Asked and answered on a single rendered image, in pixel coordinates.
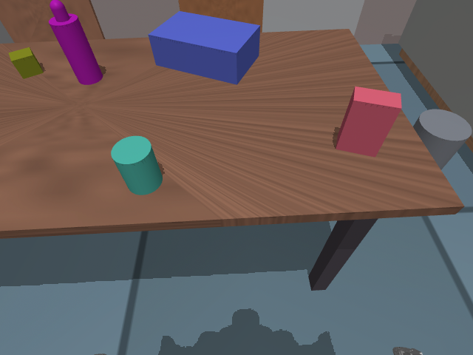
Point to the table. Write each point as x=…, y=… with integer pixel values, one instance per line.
x=256, y=153

